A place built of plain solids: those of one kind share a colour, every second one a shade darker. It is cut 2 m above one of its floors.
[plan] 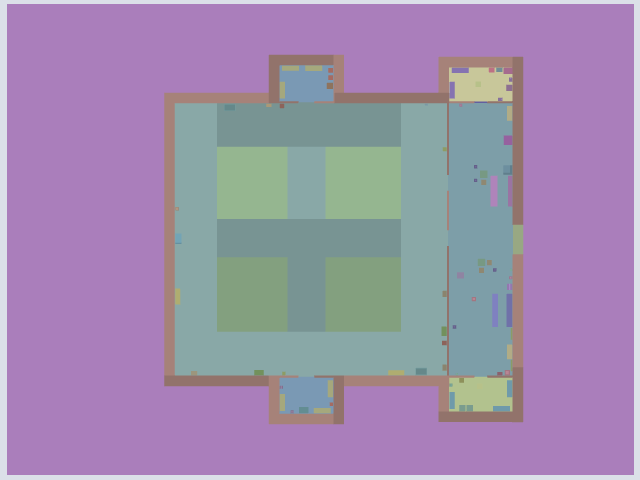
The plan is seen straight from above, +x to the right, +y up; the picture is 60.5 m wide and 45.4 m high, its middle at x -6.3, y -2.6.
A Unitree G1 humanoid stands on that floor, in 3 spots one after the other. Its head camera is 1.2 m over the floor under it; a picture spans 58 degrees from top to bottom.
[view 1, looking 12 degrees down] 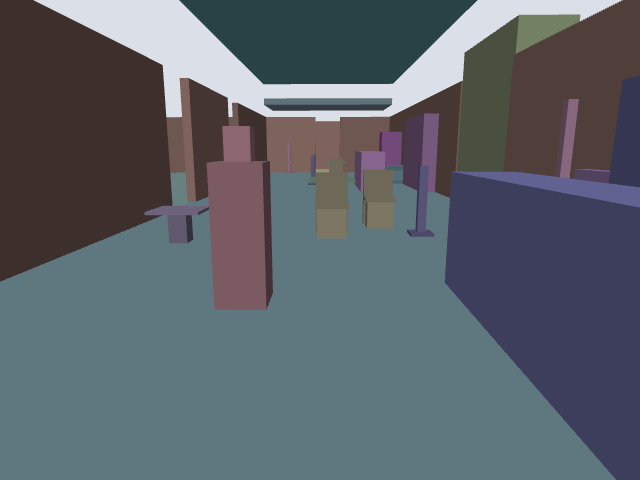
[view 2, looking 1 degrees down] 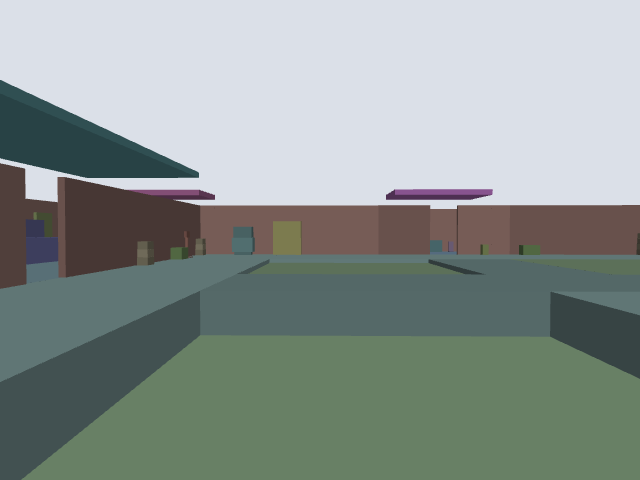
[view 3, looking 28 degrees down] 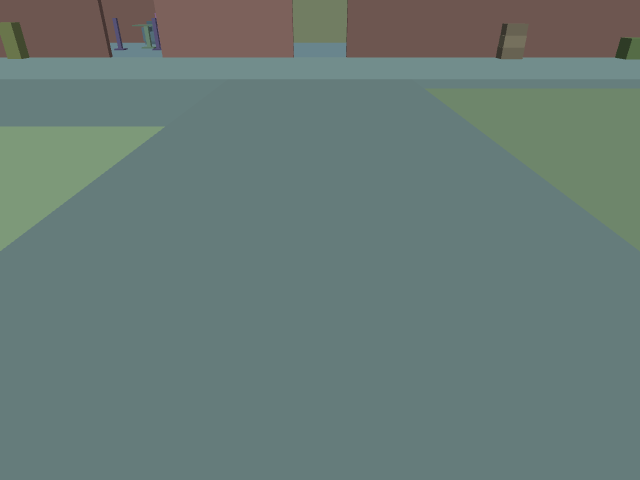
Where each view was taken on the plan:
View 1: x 8.91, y -11.47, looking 91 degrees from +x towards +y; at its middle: floor_foyer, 5.77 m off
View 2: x -1.26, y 8.22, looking -89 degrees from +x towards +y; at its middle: wall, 23.66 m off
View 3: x -7.58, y -2.42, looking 0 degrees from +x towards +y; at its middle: floor_gang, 2.56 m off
